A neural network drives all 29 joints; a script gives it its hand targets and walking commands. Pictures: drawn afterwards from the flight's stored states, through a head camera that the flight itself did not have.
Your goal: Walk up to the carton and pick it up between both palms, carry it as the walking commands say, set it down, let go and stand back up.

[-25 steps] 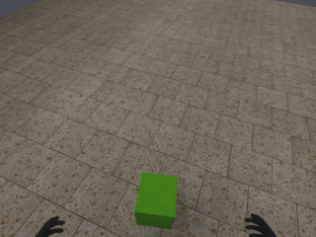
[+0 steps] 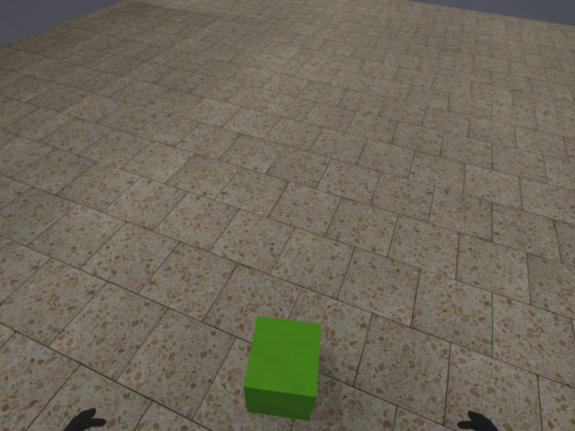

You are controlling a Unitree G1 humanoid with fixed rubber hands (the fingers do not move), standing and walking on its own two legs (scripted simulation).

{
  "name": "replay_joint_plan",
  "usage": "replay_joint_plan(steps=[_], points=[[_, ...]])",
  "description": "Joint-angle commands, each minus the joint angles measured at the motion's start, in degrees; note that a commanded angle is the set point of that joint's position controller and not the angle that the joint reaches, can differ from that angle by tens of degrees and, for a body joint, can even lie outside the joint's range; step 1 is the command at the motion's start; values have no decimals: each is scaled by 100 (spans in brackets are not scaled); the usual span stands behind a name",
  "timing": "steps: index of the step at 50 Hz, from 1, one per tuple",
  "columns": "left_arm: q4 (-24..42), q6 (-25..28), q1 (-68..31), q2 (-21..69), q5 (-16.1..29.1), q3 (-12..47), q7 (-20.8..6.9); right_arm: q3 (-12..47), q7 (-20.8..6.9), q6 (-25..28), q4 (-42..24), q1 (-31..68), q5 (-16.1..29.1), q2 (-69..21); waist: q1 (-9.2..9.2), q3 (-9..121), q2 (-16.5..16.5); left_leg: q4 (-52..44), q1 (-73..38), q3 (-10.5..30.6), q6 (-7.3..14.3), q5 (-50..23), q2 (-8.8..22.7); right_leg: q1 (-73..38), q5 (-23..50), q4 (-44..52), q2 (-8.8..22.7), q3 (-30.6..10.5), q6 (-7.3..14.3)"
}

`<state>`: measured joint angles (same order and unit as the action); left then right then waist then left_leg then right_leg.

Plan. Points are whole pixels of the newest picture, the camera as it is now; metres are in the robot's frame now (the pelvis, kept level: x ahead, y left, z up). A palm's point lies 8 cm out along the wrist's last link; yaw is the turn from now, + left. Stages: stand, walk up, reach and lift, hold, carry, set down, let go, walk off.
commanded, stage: stand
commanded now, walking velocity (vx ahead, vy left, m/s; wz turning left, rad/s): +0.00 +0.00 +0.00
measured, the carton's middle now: (283, 368) +0.44 -0.02 -0.65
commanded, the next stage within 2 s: none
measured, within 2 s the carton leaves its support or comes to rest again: neither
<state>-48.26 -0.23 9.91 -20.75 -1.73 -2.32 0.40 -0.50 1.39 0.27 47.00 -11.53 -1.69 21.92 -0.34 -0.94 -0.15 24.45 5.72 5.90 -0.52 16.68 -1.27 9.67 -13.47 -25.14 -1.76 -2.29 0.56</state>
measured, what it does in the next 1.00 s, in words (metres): stands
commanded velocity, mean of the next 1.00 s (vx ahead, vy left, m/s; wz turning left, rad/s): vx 0.00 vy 0.00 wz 0.00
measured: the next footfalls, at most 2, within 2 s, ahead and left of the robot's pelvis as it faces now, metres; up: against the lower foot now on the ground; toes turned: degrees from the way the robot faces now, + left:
none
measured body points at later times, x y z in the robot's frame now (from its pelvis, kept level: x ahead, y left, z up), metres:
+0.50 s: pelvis -0.01 -0.01 +0.00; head -0.01 -0.02 +0.45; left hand +0.10 +0.31 -0.10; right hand +0.09 -0.32 -0.11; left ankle -0.04 +0.13 -0.74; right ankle +0.00 -0.11 -0.74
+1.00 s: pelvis -0.01 -0.01 +0.00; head +0.00 -0.01 +0.45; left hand +0.09 +0.31 -0.11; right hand +0.09 -0.33 -0.11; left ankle -0.04 +0.13 -0.74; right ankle +0.00 -0.11 -0.74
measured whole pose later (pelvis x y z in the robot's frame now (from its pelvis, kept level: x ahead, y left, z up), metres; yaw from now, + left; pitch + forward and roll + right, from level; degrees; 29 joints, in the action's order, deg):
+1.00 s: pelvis -0.01 -0.01 +0.00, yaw +0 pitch -2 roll +0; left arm -59.0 -0.3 5.9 -23.2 -0.8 -1.0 0.0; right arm 0.8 1.1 0.4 56.4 -9.3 -1.1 23.9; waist 0.6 -2.3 0.1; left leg 20.6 4.5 6.1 -1.4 14.1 -0.4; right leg 8.6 -10.9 -21.7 -2.4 -2.1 1.4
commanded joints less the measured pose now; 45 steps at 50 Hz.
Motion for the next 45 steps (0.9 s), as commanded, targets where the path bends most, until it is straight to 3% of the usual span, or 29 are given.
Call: replay_joint_plan(steps=[1, 4, 6, 7, 8, 10, 13, 14, 15, 16, 17, 18, 20, 22, 23, 25, 29, 30, 31, 32, 33, 34, 35, 36, 38, 41, 42, 43, 45], points=[[108, 60, -98, -766, 56, -164, 6, -188, -5, 115, -146, 207, -23, 889, 118, 194, 6, -417, 327, 332, 111, -1102, 512, -317, 825, 393, 602, -596, 125], [48, 75, -273, -1036, 5, -165, -6, -164, 29, 79, 24, 94, 21, 927, -6, 183, 180, -339, 302, 273, 48, -928, 470, -307, 667, 524, 624, -657, 82], [-63, 76, -169, -1024, 15, -178, 20, -141, -4, 62, 49, 6, 18, 913, 49, -190, -221, -471, 544, 330, 51, -857, 489, -97, 399, 561, 594, -681, 69], [-47, 74, -385, -1071, 65, -181, -28, -170, 18, 73, 50, 292, -12, 996, 106, 17, 1, -472, 397, 263, 7, -714, 491, -113, 216, 587, 609, -621, 86], [-21, 89, -459, -1008, 26, -163, -28, -192, 50, 103, 34, 261, -15, 1032, 78, 11, 248, -454, 373, 341, 106, -831, 523, -151, 659, 499, 666, -709, 141], [-243, 85, -239, -1037, 85, -121, -22, -132, 50, 67, 152, 159, 15, 1071, 79, 74, 262, -535, 408, 368, 126, -1157, 607, -434, 927, 422, 702, -684, 94], [-140, 83, -507, -1051, 8, -152, 10, -122, -3, 125, 118, 327, 22, 869, 31, 10, 16, -537, 377, 349, 73, -873, 544, -292, 887, 440, 569, -530, 52], [-224, 66, -408, -972, 66, -131, -28, -146, 34, 101, 123, 405, -22, 975, 143, -16, 20, -546, 511, 389, 110, -822, 573, -262, 755, 481, 621, -639, 77], [-293, 40, -496, -1088, 43, -119, -28, -125, 29, 84, 184, 460, 41, 854, 82, -138, -82, -543, 428, 386, 66, -715, 568, -102, 502, 634, 644, -615, 87], [-285, 76, -564, -1141, 4, -110, -26, -197, 13, 56, 260, 152, 64, 1043, -126, 25, -24, -688, 275, 376, 74, -644, 535, -100, 406, 622, 650, -658, 114], [-311, 58, -540, -1194, 93, -155, -28, -122, -6, 91, 257, 334, 34, 982, 73, 7, 70, -621, 395, 386, 138, -793, 581, -269, 500, 578, 607, -672, 101], [-311, 62, -490, -975, 100, -82, -12, -119, 6, 80, 340, 64, -17, 940, -8, 163, -328, -660, 218, 367, 104, -939, 573, -337, 584, 579, 624, -584, 82], [-453, 98, -402, -1176, 41, -149, 17, -172, 9, 75, 438, 6, 41, 1078, -44, 179, 83, -479, 156, 242, 124, -897, 502, -356, 818, 684, 705, -735, 91], [-486, 120, -575, -1146, 43, -87, 2, -72, -12, 87, 489, 94, 44, 841, -64, 17, -240, -612, 320, 324, 76, -833, 497, -319, 508, 720, 661, -692, 38], [-463, 86, -460, -1130, 79, -76, -46, -89, 10, 64, 431, 111, -1, 1058, 57, 120, -234, -605, 219, 298, 42, -902, 518, -294, 110, 752, 595, -654, -14], [-485, 47, -552, -1067, 62, -86, -2, -75, -20, 85, 472, 206, 42, 1020, 46, 151, 37, -636, 318, 344, 58, -873, 582, -316, 347, 649, 675, -674, 99], [-547, 102, -410, -1069, 102, -59, -47, -52, -9, 110, 475, 241, 0, 1018, 176, -53, -225, -759, 447, 461, 35, -1215, 639, -404, 595, 565, 601, -549, 95], [-674, 81, -507, -1177, 88, -89, -24, -54, 2, 113, 555, 238, 68, 989, 74, 88, -142, -704, 265, 315, 34, -1212, 553, -363, 704, 588, 608, -610, 55], [-594, 104, -519, -1017, 93, -59, -8, -106, 10, 108, 603, 158, 24, 1155, 55, -20, 245, -757, 272, 357, 87, -1225, 585, -310, 794, 573, 634, -641, 56], [-567, 97, -546, -1163, 89, -92, -37, -71, 22, 77, 617, 230, 69, 1136, 120, 39, -5, -599, 285, 285, 32, -1172, 564, -367, 1039, 580, 670, -619, 98], [-630, 81, -675, -1024, 100, -21, -24, -76, -7, 99, 628, 166, 74, 1024, -18, 209, -121, -586, 165, 353, 76, -1238, 566, -389, 1087, 620, 647, -549, 76], [-754, 99, -464, -1075, 109, -34, 14, -52, -4, 102, 572, 198, 66, 969, 30, 223, -179, -638, 165, 378, 100, -1413, 643, -458, 1177, 489, 674, -579, 78], [-744, 102, -533, -1171, 88, -77, -20, -23, 24, 108, 556, 322, 41, 1019, 33, 164, 301, -542, 173, 294, 85, -1225, 549, -525, 1257, 567, 675, -666, 104], [-725, 109, -470, -1232, 66, -61, -4, -46, 9, 49, 665, 229, 63, 1051, 40, 607, 7, -533, 68, 261, 55, -1398, 604, -744, 1390, 491, 714, -575, 105], [-753, 68, -586, -1356, 115, -67, -2, 7, 21, 11, 703, 202, 102, 994, 26, 404, 139, -588, 157, 254, 38, -1356, 518, -717, 1166, 533, 678, -610, 53], [-767, 52, -617, -1183, 114, -66, -30, -28, 6, 80, 665, 378, 88, 1097, 86, 101, -27, -673, 284, 368, 37, -1175, 565, -414, 1007, 523, 650, -581, 110], [-842, 55, -551, -1237, 102, -52, -26, -32, 4, 35, 759, 138, 73, 1132, 123, 237, -21, -564, 176, 251, 32, -987, 559, -428, 564, 726, 713, -747, 82], [-820, 56, -635, -1162, 100, -33, -16, -17, -8, 54, 749, 355, 78, 1162, 109, -112, 168, -581, 243, 277, 24, -1034, 609, -102, 708, 687, 667, -697, 78], [-817, 50, -540, -1136, 112, -1, -21, -33, -13, 47, 715, 298, 78, 1183, 94, -78, -89, -664, 241, 323, 90, -1030, 624, -305, 780, 743, 719, -685, 106]])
